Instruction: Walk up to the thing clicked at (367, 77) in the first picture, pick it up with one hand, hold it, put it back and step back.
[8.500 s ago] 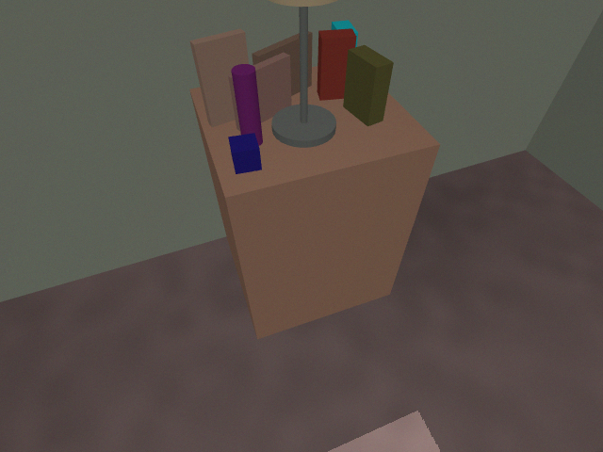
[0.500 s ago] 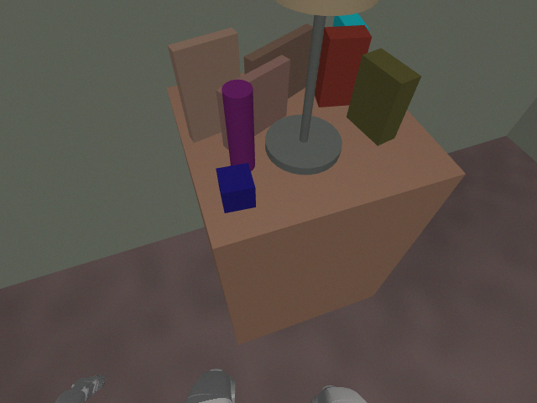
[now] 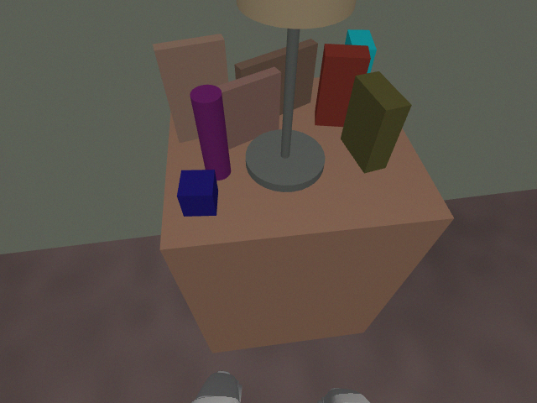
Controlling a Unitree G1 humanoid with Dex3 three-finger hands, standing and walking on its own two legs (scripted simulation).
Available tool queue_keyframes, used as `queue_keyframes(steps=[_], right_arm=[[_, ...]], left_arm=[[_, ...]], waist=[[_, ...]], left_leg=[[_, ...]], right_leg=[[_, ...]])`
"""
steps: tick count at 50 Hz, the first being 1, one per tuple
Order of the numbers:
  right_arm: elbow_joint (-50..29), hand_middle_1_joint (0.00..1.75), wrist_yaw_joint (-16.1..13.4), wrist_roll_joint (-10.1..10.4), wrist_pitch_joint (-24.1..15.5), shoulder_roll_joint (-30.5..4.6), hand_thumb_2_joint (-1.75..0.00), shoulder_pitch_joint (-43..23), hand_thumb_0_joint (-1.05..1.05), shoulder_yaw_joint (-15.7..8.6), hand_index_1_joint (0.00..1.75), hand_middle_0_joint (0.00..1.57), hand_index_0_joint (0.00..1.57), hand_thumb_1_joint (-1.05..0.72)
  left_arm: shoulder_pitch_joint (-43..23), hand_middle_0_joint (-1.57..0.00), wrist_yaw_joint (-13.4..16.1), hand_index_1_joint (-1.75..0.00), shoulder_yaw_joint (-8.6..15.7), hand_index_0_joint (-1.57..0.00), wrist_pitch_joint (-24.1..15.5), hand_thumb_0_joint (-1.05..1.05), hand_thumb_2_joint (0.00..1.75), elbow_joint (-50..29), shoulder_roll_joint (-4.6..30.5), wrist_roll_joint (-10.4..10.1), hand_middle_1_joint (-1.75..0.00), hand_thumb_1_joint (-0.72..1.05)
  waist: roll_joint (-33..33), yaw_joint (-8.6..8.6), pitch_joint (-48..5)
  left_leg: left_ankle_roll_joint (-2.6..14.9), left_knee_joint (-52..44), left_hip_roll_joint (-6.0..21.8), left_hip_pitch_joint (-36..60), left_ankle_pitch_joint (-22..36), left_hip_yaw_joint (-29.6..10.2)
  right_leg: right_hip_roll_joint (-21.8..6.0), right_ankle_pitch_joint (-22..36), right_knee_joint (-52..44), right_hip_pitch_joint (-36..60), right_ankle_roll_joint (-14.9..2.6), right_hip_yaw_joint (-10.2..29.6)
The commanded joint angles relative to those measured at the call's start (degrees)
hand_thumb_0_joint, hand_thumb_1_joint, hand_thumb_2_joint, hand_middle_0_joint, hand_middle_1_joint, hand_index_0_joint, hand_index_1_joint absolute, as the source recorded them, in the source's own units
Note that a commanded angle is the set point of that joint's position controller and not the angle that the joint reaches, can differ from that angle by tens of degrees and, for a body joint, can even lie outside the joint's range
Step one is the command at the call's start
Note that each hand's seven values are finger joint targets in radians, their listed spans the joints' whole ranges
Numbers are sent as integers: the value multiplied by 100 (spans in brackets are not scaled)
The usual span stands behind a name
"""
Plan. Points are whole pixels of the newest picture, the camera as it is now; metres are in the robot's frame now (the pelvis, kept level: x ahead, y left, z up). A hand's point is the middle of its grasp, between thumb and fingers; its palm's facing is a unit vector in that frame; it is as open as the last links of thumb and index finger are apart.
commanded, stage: walk up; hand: right
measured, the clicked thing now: (371, 124) +0.60 -0.19 +0.05
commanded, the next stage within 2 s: stand in 1.74 s
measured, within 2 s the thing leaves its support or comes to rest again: neither
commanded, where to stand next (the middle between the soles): +0.07 +0.03 m, yaw +5 degrees
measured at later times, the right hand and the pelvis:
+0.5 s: hand (418, 385) +0.16 -0.22 -0.12, palm faces -0.18 +0.91 -0.38, open 7.4 cm; pelvis +0.00 +0.02 +0.01, yaw +8 degrees
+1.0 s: hand out of the picture +0.12 -0.22 -0.11, palm faces -0.13 +0.93 -0.34, open 7.4 cm; pelvis +0.01 +0.02 +0.04, yaw +6 degrees
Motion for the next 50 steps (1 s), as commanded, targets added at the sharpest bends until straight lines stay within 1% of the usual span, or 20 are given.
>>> queue_keyframes(steps=[1, 7, 11, 14, 16, 17, 18, 19, 21, 23, 25, 28, 29, 30, 31, 32, 35, 37, 41, 50], right_arm=[[-240, 30, 84, 87, -170, -1136, -90, 224, 0, -354, 30, 20, 20, -90], [-522, 30, 341, -27, 5, -860, -90, -407, 0, -372, 30, 20, 20, -90], [-662, 30, 404, -9, 33, -781, -90, -684, 0, -400, 30, 20, 20, -90], [-612, 30, 473, 34, 17, -703, -90, -561, 0, -418, 30, 20, 20, -90], [-319, 30, 466, -6, -60, -871, -90, 53, 0, -520, 30, 20, 20, -90], [-327, 30, 427, -76, -87, -1268, -90, 199, 0, -631, 30, 20, 20, -90], [-523, 30, 413, 33, -89, -1624, -90, -70, 0, -650, 30, 20, 20, -90], [-452, 30, 407, 83, -71, -1608, -90, -21, 0, -656, 30, 20, 20, -90], [-554, 30, 320, 77, -47, -1083, -90, -707, 0, -438, 30, 20, 20, -90], [-530, 30, 300, 99, -81, -1110, -90, -880, 0, -371, 30, 20, 20, -90], [-486, 30, 333, 48, -71, -1051, -90, -990, 0, -318, 30, 20, 20, -90], [-438, 30, 352, 111, -26, -966, -90, -1167, 0, -224, 30, 20, 20, -90], [-402, 30, 354, 160, -21, -711, -90, -1205, 0, -125, 30, 20, 20, -90], [-410, 30, 368, 183, -17, -490, -90, -1235, 0, -60, 30, 20, 20, -90], [-262, 30, 330, 187, 23, -617, -90, -1154, 0, -123, 30, 20, 20, -90], [-71, 30, 330, 141, 33, -708, -90, -893, 0, -187, 30, 20, 20, -90], [217, 30, 369, 167, -89, -659, -90, -841, 0, -163, 30, 20, 20, -90], [174, 30, 385, 113, -164, -840, -90, -1213, 0, -125, 30, 20, 20, -90], [495, 30, 391, 118, -180, -689, -90, -1320, 0, 16, 30, 20, 20, -90], [963, 30, 362, 160, -185, -611, -90, -1454, 0, 55, 30, 20, 20, -90]], left_arm=[[-313, -20, 214, -30, 413, -20, -416, 0, 90, -424, 1797, 17, -30, 90], [518, -20, 387, -30, 355, -20, -562, 0, 90, -202, 1811, -44, -30, 90], [595, -20, 468, -30, 303, -20, -554, 0, 90, -293, 1813, -84, -30, 90], [228, -20, 471, -30, 240, -20, -512, 0, 90, -479, 1844, -91, -30, 90], [62, -20, 448, -30, 106, -20, -444, 0, 90, -524, 1538, -132, -30, 90], [303, -20, 428, -30, -16, -20, -416, 0, 90, -524, 1182, -155, -30, 90], [157, -20, 476, -30, -61, -20, -374, 0, 90, -607, 1044, -216, -30, 90], [-198, -20, 542, -30, 39, -20, -338, 0, 90, -438, 1419, -130, -30, 90], [193, -20, 484, -30, 39, -20, -317, 0, 90, -192, 1306, -190, -30, 90], [419, -20, 417, -30, 24, -20, -371, 0, 90, 1, 1256, -182, -30, 90], [464, -20, 379, -30, 43, -20, -389, 0, 90, 109, 1143, -150, -30, 90], [500, -20, 360, -30, 45, -20, -428, 0, 90, 240, 1077, -82, -30, 90], [411, -20, 372, -30, 58, -20, -469, 0, 90, 240, 1163, -24, -30, 90], [199, -20, 377, -30, 94, -20, -520, 0, 90, 155, 1458, 33, -30, 90], [-166, -20, 345, -30, 119, -20, -519, 0, 90, 138, 1757, 24, -30, 90], [-643, -20, 320, -30, 91, -20, -528, 0, 90, 27, 1730, 28, -30, 90], [-714, -20, 292, -30, -99, -20, -504, 0, 90, 158, 1249, -49, -30, 90], [-526, -20, 240, -30, -139, -20, -441, 0, 90, 328, 1096, -97, -30, 90], [-699, -20, 231, -30, -168, -20, -478, 0, 90, 533, 1076, -148, -30, 90], [-1058, -20, 225, -30, -268, -20, -440, 0, 90, 939, 992, -188, -30, 90]], waist=[[-756, -9, 56], [-1056, 298, -401], [-1190, 302, -672], [-1240, 54, -798], [-584, -296, -1071], [663, -426, -1207], [1553, -367, -1257], [973, -503, -1033], [422, -52, -574], [801, 40, -559], [963, 43, -644], [735, 210, -609], [443, 293, -584], [-240, 208, -481], [-749, 62, -372], [-645, -157, -273], [-301, -190, -413], [-76, 80, -547], [152, 82, -596], [155, 29, -934]], left_leg=[[-30, 383, 119, -838, 204, 292], [-116, -336, -19, -710, 143, 405], [-79, -884, -21, -346, 264, 781], [-23, -1846, -77, 518, 726, 1137], [181, -2964, -246, 1988, 1628, 1097], [511, -3412, 472, 2774, 2076, -152], [1354, -3814, 1786, 2564, 2603, -2094], [1712, -3983, 1923, 1813, 2103, -2372], [1326, -3570, 1313, 1578, 2205, -984], [1071, -3501, 1180, 1186, 2542, -621], [1063, -3431, 1158, 1152, 2467, -559], [774, -3125, 967, 560, 1756, -254], [487, -2907, 844, 276, 1615, -167], [125, -2397, 356, 57, 1256, 165], [15, -1729, -112, 698, 155, 722], [-45, -1483, 52, 1177, 96, 732], [149, -3158, 279, 1844, 1410, 291], [406, -3742, 800, 1290, 719, -482], [132, -3860, 549, 1213, 1701, 92], [29, -4254, 609, 1995, 2729, 387]], right_leg=[[-1598, 429, -2393, 486, -1405, 2186], [-1745, 3879, -1710, 1589, -1570, 1480], [-1775, 4928, -1389, 1737, -1494, 1149], [-1636, 4345, -1151, 1231, -1377, 753], [-1217, 3217, -141, 324, -933, 207], [-786, 1815, 1067, -693, -565, -164], [88, -1220, 1306, -1277, -346, -303], [-67, -1717, 1621, -874, -359, 345], [-186, -1129, 1512, -873, -351, 431], [-248, -489, 696, -373, -333, 198], [-71, -521, 59, 71, -278, 2], [200, 477, -1359, 1134, -375, -93], [24, 744, -1800, 1389, -463, 349], [-787, 325, -2457, 1146, -752, 1715], [-1571, -321, -2861, 170, -1318, 2507], [-1708, -217, -2736, -253, -1492, 2485], [-735, 902, -2081, -257, -670, 1057], [-150, 431, -1780, 344, -390, 535], [-326, 1253, -2109, 1113, -500, 673], [-418, 2130, -2660, 1512, -382, 590]])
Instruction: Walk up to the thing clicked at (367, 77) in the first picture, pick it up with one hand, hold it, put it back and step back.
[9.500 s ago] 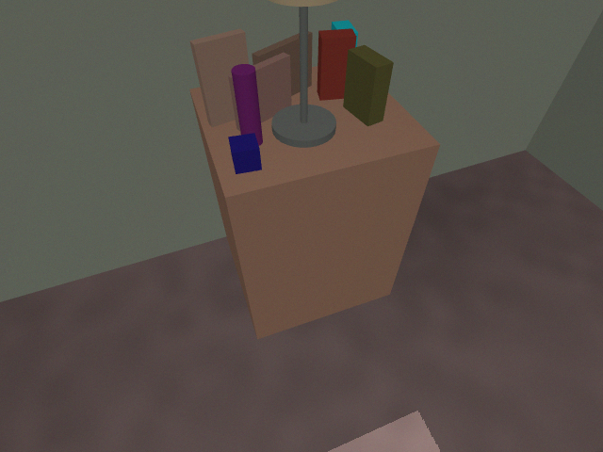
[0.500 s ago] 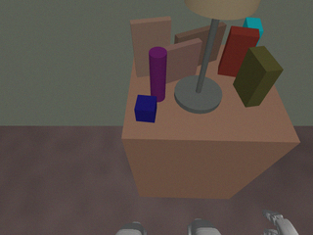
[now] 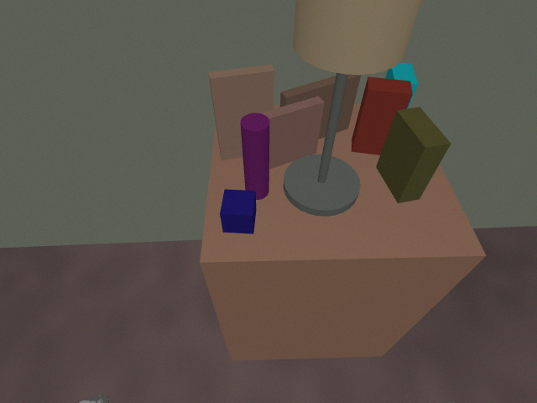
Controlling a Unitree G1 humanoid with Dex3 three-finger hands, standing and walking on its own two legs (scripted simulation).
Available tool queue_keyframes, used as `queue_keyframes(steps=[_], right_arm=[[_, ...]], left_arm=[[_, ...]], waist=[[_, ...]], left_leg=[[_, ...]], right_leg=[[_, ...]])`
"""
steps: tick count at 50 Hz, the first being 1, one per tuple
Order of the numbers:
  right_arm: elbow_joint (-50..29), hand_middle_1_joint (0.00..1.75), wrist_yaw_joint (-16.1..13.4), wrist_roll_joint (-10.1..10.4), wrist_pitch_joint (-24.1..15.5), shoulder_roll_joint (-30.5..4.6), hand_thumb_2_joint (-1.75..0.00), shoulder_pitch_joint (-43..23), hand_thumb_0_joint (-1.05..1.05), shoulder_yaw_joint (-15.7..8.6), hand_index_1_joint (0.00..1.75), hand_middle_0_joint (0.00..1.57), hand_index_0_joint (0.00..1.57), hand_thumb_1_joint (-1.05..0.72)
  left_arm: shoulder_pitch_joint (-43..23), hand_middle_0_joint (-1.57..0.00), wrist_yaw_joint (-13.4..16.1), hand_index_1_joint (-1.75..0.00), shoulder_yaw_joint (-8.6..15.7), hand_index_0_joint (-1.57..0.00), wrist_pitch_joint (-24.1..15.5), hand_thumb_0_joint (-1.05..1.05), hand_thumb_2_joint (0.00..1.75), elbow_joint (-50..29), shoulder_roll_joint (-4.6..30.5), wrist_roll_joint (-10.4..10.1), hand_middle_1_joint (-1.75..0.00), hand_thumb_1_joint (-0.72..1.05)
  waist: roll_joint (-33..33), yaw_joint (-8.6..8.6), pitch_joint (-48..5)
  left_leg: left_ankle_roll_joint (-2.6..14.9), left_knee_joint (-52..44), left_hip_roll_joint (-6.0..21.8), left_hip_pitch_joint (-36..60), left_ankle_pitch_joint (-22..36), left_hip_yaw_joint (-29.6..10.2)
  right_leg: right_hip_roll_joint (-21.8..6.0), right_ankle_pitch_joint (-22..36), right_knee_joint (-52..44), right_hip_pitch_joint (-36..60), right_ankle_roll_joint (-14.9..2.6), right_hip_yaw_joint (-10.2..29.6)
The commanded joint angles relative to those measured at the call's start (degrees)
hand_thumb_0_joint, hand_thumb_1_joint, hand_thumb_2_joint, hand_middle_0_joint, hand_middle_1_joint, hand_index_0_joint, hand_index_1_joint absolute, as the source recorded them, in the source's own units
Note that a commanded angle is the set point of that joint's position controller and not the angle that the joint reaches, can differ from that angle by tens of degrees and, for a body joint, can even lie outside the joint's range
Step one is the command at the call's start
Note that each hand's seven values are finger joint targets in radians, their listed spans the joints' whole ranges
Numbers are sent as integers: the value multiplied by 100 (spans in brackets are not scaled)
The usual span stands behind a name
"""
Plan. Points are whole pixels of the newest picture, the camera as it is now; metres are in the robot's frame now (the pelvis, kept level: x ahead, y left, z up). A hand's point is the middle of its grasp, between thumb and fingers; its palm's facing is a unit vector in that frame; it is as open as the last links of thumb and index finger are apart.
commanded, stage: walk up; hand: right
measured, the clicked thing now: (408, 156) +0.56 -0.27 +0.01
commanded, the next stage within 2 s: stand in 0.74 s
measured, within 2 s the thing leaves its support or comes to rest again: neither
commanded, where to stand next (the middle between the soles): +0.06 +0.00 m, yaw -1 degrees
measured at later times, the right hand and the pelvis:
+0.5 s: hand out of the picture +0.08 -0.26 -0.15, palm faces +0.01 +0.94 -0.33, open 7.4 cm; pelvis +0.00 +0.00 +0.01, yaw -1 degrees
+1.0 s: hand out of the picture +0.09 -0.26 -0.14, palm faces +0.01 +0.94 -0.33, open 7.4 cm; pelvis +0.02 -0.01 +0.01, yaw -1 degrees
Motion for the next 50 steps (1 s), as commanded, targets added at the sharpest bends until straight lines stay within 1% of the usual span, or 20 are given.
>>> queue_keyframes(steps=[1, 3, 10, 16, 19, 24, 27, 31, 34, 36, 37, 38, 39, 40, 42, 44, 46, 47, 49, 50], right_arm=[[-278, 30, -86, 43, -188, -1297, -90, -470, 0, -301, 30, 20, 20, -90], [-214, 30, -86, 44, -182, -1284, -90, -501, 0, -303, 30, 20, 20, -90], [-43, 30, -67, 26, -152, -1250, -90, -546, 0, -297, 30, 20, 20, -90], [-6, 30, -67, 2, -165, -1262, -90, -608, 0, -302, 30, 20, 20, -90], [-6, 30, -66, -2, -155, -1277, -90, -629, 0, -315, 30, 20, 20, -90], [20, 30, -61, -15, -142, -1250, -90, -574, 0, -320, 30, 20, 20, -90], [25, 30, -65, -7, -142, -1249, -90, -527, 0, -325, 30, 20, 20, -90], [44, 30, -74, -7, -138, -1220, -90, -445, 0, -324, 30, 20, 20, -90], [43, 30, -81, -13, -131, -1228, -90, -479, 0, -335, 30, 20, 20, -90], [32, 30, -78, 0, -133, -1199, -90, -473, 0, -326, 30, 20, 20, -90], [70, 30, -80, -22, -168, -1111, -90, -464, 0, -276, 30, 20, 20, -90], [84, 30, -85, -39, -187, -1162, -90, -416, 0, -283, 30, 20, 20, -90], [120, 30, -94, -30, -194, -1218, -90, -389, 0, -285, 30, 20, 20, -90], [118, 30, -93, -38, -210, -1215, -90, -446, 0, -286, 30, 20, 20, -90], [127, 30, -97, -23, -214, -1202, -90, -451, 0, -280, 30, 20, 20, -90], [139, 30, -96, -25, -225, -1191, -90, -398, 0, -267, 30, 20, 20, -90], [134, 30, -101, -22, -225, -1209, -90, -413, 0, -269, 30, 20, 20, -90], [137, 30, -105, -25, -230, -1195, -90, -441, 0, -266, 30, 20, 20, -90], [153, 30, -111, -18, -237, -1216, -90, -414, 0, -268, 30, 20, 20, -90], [155, 30, -112, -13, -240, -1229, -90, -398, 0, -265, 30, 20, 20, -90]], left_arm=[[-257, -20, 67, -30, 247, -20, -100, 0, 90, -168, 1182, -11, -30, 90], [-317, -20, 60, -30, 234, -20, -94, 0, 90, -94, 1172, -2, -30, 90], [-496, -20, 49, -30, 242, -20, -87, 0, 90, 71, 1159, 40, -30, 90], [-439, -20, 37, -30, 261, -20, -66, 0, 90, 136, 1147, 63, -30, 90], [-419, -20, 36, -30, 264, -20, -55, 0, 90, 170, 1139, 72, -30, 90], [-390, -20, 39, -30, 271, -20, -55, 0, 90, 169, 1127, 81, -30, 90], [-333, -20, 41, -30, 269, -20, -58, 0, 90, 171, 1116, 86, -30, 90], [-336, -20, 52, -30, 275, -20, -63, 0, 90, 145, 1108, 79, -30, 90], [-307, -20, 61, -30, 275, -20, -41, 0, 90, 167, 1095, 82, -30, 90], [-230, -20, 62, -30, 281, -20, -41, 0, 90, 183, 1082, 82, -30, 90], [-220, -20, 58, -30, 211, -20, -44, 0, 90, 209, 1006, 76, -30, 90], [-256, -20, 53, -30, 216, -20, -55, 0, 90, 174, 1011, 76, -30, 90], [-247, -20, 46, -30, 206, -20, -51, 0, 90, 168, 991, 64, -30, 90], [-223, -20, 44, -30, 203, -20, -60, 0, 90, 155, 1010, 71, -30, 90], [-150, -20, 46, -30, 203, -20, -63, 0, 90, 163, 1042, 70, -30, 90], [-189, -20, 48, -30, 210, -20, -68, 0, 90, 136, 1080, 81, -30, 90], [-192, -20, 54, -30, 208, -20, -68, 0, 90, 130, 1066, 68, -30, 90], [-209, -20, 55, -30, 209, -20, -73, 0, 90, 122, 1069, 61, -30, 90], [-160, -20, 49, -30, 195, -20, -66, 0, 90, 119, 1040, 70, -30, 90], [-166, -20, 45, -30, 199, -20, -78, 0, 90, 112, 1043, 59, -30, 90]], waist=[[219, 71, -802], [160, 54, -809], [-49, 12, -632], [80, 39, -691], [91, 31, -570], [102, 10, -578], [90, 7, -664], [28, -5, -744], [78, -2, -657], [55, 25, -679], [-153, -51, -721], [-97, -47, -724], [11, -54, -623], [62, -21, -685], [99, -23, -662], [79, -47, -721], [32, -47, -673], [57, -38, -713], [121, -39, -692], [98, -41, -735]], left_leg=[[155, -906, 669, 374, 1008, -698], [138, -962, 684, 491, 1047, -653], [85, -1173, 640, 599, 720, -531], [78, -1307, 695, 634, 656, -530], [66, -1357, 693, 632, 453, -527], [57, -1383, 677, 617, 321, -521], [75, -1359, 696, 670, 448, -534], [55, -1297, 669, 753, 725, -487], [70, -1348, 684, 646, 659, -514], [83, -1305, 698, 747, 780, -509], [53, -1421, 758, 733, 802, -588], [44, -1411, 750, 718, 828, -566], [39, -1446, 736, 649, 661, -565], [28, -1413, 748, 732, 866, -560], [23, -1397, 761, 760, 1011, -556], [26, -1401, 747, 720, 1069, -523], [10, -1406, 746, 705, 1086, -524], [12, -1371, 763, 770, 1256, -512], [-7, -1388, 765, 771, 1299, -512], [1, -1339, 765, 793, 1368, -497]], right_leg=[[-571, 1002, -604, 397, -333, 538], [-600, 1033, -699, 426, -319, 549], [-620, 813, -1056, 301, -254, 629], [-593, 825, -1085, 384, -234, 580], [-567, 637, -1162, 246, -222, 582], [-559, 524, -1213, 234, -221, 594], [-564, 600, -1198, 327, -237, 590], [-589, 908, -1168, 375, -229, 605], [-558, 870, -1147, 379, -213, 547], [-559, 828, -1161, 333, -214, 546], [-550, 589, -1160, 394, -203, 532], [-568, 590, -1180, 407, -198, 565], [-564, 512, -1222, 385, -194, 589], [-585, 628, -1183, 415, -205, 589], [-591, 761, -1193, 428, -206, 581], [-615, 943, -1185, 536, -205, 584], [-605, 935, -1180, 538, -205, 561], [-628, 1084, -1147, 571, -214, 573], [-599, 1061, -1171, 537, -203, 538], [-630, 1204, -1182, 640, -200, 572]])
